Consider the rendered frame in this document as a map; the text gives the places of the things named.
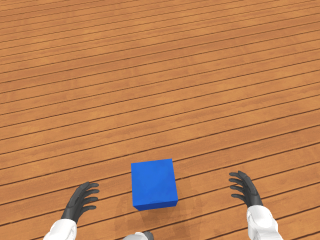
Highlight left robot forearm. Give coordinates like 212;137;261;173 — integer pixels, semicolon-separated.
43;219;77;240

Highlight right robot hand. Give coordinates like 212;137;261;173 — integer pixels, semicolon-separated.
228;170;264;208

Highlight right robot forearm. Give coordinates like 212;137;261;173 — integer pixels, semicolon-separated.
246;205;283;240

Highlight carton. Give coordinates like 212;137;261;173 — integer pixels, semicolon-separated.
131;158;178;211

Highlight left robot hand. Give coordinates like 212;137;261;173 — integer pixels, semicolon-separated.
61;181;100;224

